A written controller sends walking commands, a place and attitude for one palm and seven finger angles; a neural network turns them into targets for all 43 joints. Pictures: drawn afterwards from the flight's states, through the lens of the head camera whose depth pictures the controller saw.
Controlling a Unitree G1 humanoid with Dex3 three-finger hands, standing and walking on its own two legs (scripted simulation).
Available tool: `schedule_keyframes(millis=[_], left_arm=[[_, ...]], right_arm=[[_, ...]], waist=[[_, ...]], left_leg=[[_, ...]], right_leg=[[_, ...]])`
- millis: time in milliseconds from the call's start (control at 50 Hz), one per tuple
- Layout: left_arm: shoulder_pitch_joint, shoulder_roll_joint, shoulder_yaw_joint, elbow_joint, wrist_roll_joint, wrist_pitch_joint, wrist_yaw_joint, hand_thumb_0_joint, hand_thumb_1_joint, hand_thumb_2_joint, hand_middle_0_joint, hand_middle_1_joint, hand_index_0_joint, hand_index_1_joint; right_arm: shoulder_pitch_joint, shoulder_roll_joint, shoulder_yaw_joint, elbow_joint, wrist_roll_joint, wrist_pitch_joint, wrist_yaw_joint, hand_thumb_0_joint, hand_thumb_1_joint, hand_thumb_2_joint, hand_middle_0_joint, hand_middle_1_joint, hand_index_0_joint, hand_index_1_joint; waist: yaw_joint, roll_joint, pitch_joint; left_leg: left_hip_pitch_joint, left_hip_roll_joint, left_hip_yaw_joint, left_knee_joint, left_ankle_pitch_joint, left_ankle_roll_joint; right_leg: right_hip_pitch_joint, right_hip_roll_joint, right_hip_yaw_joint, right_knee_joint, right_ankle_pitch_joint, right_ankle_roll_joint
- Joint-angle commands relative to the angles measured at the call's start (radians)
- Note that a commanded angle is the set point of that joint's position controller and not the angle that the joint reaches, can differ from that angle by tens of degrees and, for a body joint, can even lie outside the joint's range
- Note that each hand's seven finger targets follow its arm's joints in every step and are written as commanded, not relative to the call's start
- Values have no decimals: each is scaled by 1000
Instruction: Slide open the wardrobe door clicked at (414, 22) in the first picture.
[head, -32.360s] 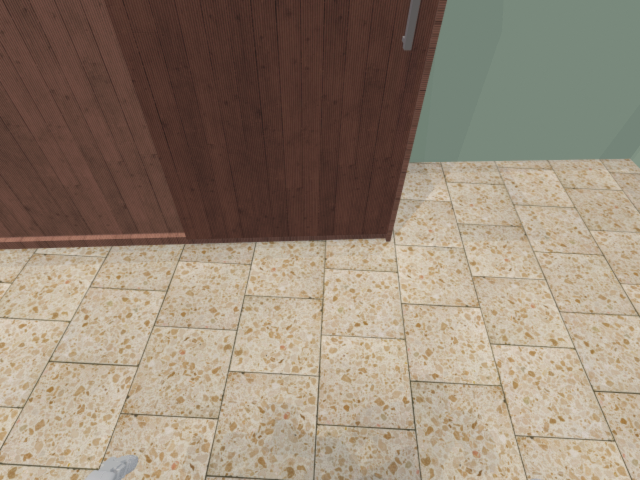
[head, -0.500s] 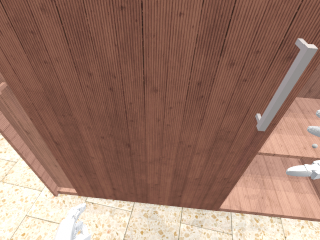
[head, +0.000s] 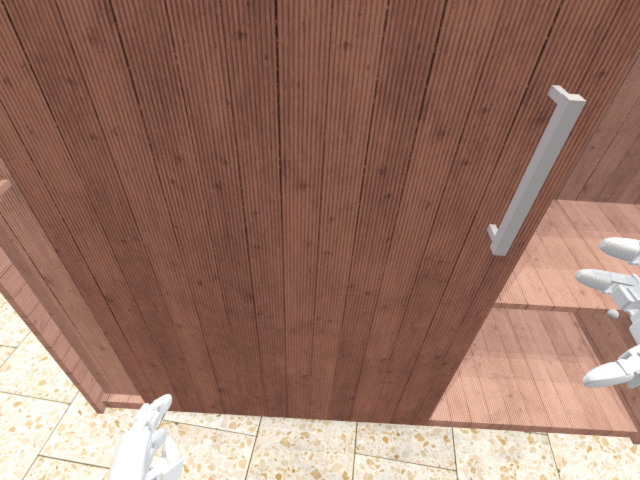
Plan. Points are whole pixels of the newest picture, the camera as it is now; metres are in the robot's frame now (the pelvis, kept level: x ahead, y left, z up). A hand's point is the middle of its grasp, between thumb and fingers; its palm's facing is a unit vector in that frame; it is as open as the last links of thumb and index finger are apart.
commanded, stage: draw the hand back to the body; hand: right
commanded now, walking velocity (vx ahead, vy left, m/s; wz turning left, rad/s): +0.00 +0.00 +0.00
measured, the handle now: (525, 178) +0.46 -0.28 +0.19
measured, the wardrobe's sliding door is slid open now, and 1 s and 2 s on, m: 0.66 0.66 0.66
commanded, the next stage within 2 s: step back with the hand held close in 1.42 s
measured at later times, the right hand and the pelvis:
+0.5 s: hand (617, 335) +0.23 -0.30 +0.16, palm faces +0.39 +0.88 -0.25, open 13.9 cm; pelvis +0.00 -0.01 +0.01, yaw +0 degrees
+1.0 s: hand (584, 314) +0.24 -0.26 +0.17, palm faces +0.40 +0.84 -0.37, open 9.2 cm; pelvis +0.04 -0.01 +0.01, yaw +2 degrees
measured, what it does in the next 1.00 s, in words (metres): stands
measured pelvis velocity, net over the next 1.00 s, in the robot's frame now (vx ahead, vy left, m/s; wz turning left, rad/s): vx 0.04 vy -0.01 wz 0.04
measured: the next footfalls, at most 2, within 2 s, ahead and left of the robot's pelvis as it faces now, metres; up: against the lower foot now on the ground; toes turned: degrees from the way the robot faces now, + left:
none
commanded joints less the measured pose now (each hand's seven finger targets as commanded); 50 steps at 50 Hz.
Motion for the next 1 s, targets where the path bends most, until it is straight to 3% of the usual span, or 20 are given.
schedule_keyframes(millis=[0,20,60,120,200,260,320,340,360,380,460,500,560,600,620,660,700,860,900,980], left_arm=[[-145,127,52,-203,0,-88,-1,0,900,900,-200,-300,-200,-300],[-146,126,54,-209,1,-93,-10,0,900,900,-200,-300,-200,-300],[-151,116,54,-236,0,-105,-26,0,900,900,-200,-300,-200,-300],[-150,117,62,-251,1,-118,-43,0,900,900,-200,-300,-200,-300],[-143,117,64,-251,-3,-122,-48,0,900,900,-200,-300,-200,-300],[-143,120,61,-238,-2,-123,-40,0,900,900,-200,-300,-200,-300],[-144,118,59,-233,2,-131,-31,0,900,900,-200,-300,-200,-300],[-168,120,65,-206,52,-117,-46,0,900,900,-200,-300,-200,-300],[-170,112,64,-197,54,-114,-46,0,900,900,-200,-300,-200,-300],[-169,113,61,-196,52,-109,-48,0,900,900,-200,-300,-200,-300],[-166,104,70,-184,67,-79,-56,0,900,900,-200,-300,-200,-300],[-166,98,72,-178,73,-67,-57,0,900,900,-200,-300,-200,-300],[-174,96,76,-176,77,-40,-60,0,900,900,-200,-300,-200,-300],[-177,92,77,-175,80,-23,-62,0,900,900,-200,-300,-200,-300],[-179,95,80,-172,81,-17,-62,0,900,900,-200,-300,-200,-300],[-183,88,75,-176,80,0,-65,0,900,900,-200,-300,-200,-300],[-186,85,78,-178,81,15,-67,0,900,900,-200,-300,-200,-300],[-185,81,87,-206,91,43,-80,0,900,900,-200,-300,-200,-300],[-184,76,89,-209,91,50,-84,0,900,900,-200,-300,-200,-300],[-182,71,89,-213,90,67,-85,0,900,900,-200,-300,-200,-300]], right_arm=[[-215,-337,-117,-206,53,-30,105,0,550,-200,250,1150,250,1150],[-192,-339,-135,-221,57,-27,93,0,550,-200,250,1150,250,1150],[-151,-288,-119,-290,64,-22,65,0,550,-200,250,1150,250,1150],[-28,-281,-172,-329,80,-11,12,0,550,-200,250,1150,250,1150],[-19,-218,-123,-413,71,15,-19,0,550,-200,250,1150,250,1150],[-77,-208,-85,-458,51,33,-28,0,477,-235,247,1107,247,1107],[-96,-223,-83,-520,40,24,-32,0,369,-287,244,1044,244,1044],[-150,-310,-85,-604,-141,-57,-232,0,332,-305,242,1023,242,1023],[-54,-176,-12,-546,-152,-72,-314,0,296,-322,241,1001,241,1001],[0,-123,17,-534,-163,-72,-354,0,260,-340,240,980,240,980],[67,-118,37,-683,-234,-135,-465,0,115,-410,235,895,235,895],[117,-117,30,-694,-252,-152,-496,0,43,-445,232,853,232,853],[182,-112,26,-687,-266,-158,-515,0,-66,-497,229,789,229,789],[188,-107,29,-697,-275,-162,-519,0,-139,-533,226,746,226,746],[204,-110,24,-690,-277,-161,-520,0,-175,-550,225,725,225,725],[202,-85,48,-685,-283,-158,-519,0,-248,-585,223,683,223,683],[226,-83,44,-681,-284,-155,-518,0,-320,-620,220,640,220,640],[325,-93,32,-785,-290,-153,-517,0,-610,-760,210,470,210,470],[350,-85,33,-806,-292,-152,-515,0,-682,-795,207,427,207,427],[374,-78,37,-811,-290,-145,-512,0,-827,-865,202,342,202,342]], waist=[[9,-26,-80],[-2,-32,-76],[-8,-37,-75],[-30,3,-86],[-12,-26,-62],[5,-56,-43],[6,-41,-57],[-1,-61,40],[19,-49,70],[18,-33,73],[5,-85,-57],[2,-76,-74],[-4,15,-61],[-3,-5,-46],[-4,15,-35],[-3,-24,-4],[-6,-8,6],[-20,-3,-68],[-18,-26,-64],[-12,-17,-30]], left_leg=[[-131,23,-99,-156,105,-30],[-120,21,-95,-155,101,-23],[-140,15,-69,-153,66,-16],[-124,9,-56,-159,60,-16],[-154,6,-47,-162,50,-19],[-160,6,-51,-170,46,-19],[-144,-1,-47,-177,46,-18],[-195,11,-97,-264,13,-13],[-198,30,-79,-259,-16,-9],[-192,32,-68,-238,-33,-9],[-90,33,-63,-205,8,-1],[-64,31,-61,-203,39,0],[-34,28,-57,-217,90,-3],[-28,28,-55,-219,117,-3],[-21,25,-54,-233,126,-3],[-21,27,-54,-235,137,-3],[-15,26,-52,-237,148,-5],[59,28,-51,-226,316,-6],[56,28,-51,-226,340,-7],[43,26,-49,-234,352,-10]], right_leg=[[150,17,38,-83,8,-34],[149,18,39,-82,18,-31],[168,17,40,-104,-6,-28],[173,16,34,-110,0,-27],[190,13,29,-126,-30,-26],[199,13,30,-132,-39,-29],[220,13,36,-135,-36,-33],[181,28,35,-148,-72,-28],[186,18,37,-160,-117,-21],[183,13,55,-178,-171,-14],[252,2,61,-226,-179,-16],[268,-2,54,-233,-140,-17],[271,-6,32,-228,-31,-22],[285,-5,26,-232,6,-20],[286,-7,22,-234,19,-21],[290,-4,16,-240,40,-20],[296,-7,14,-245,57,-19],[341,-1,-6,-217,242,-23],[345,0,-15,-206,266,-22],[338,0,-20,-203,271,-22]])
